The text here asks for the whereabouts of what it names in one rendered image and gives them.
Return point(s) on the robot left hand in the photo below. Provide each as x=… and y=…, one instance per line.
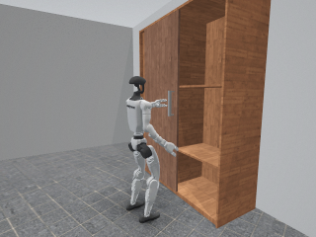
x=158, y=103

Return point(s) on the wardrobe door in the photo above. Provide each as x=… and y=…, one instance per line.
x=143, y=51
x=162, y=74

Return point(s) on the robot right forearm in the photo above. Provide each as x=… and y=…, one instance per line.
x=153, y=134

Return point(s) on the robot right hand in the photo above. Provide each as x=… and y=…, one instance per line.
x=170, y=147

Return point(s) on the robot right upper arm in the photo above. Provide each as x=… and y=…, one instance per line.
x=146, y=114

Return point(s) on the right robot shin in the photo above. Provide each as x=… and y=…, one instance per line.
x=150, y=196

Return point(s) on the handle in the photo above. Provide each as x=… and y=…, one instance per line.
x=170, y=103

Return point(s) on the right robot thigh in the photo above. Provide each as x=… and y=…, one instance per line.
x=152, y=160

